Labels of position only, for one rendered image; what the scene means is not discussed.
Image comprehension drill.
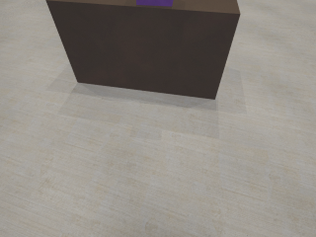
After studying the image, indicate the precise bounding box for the pedestal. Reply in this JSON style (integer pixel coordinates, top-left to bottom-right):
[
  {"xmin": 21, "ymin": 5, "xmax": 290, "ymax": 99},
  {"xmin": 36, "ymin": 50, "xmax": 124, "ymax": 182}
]
[{"xmin": 45, "ymin": 0, "xmax": 241, "ymax": 100}]

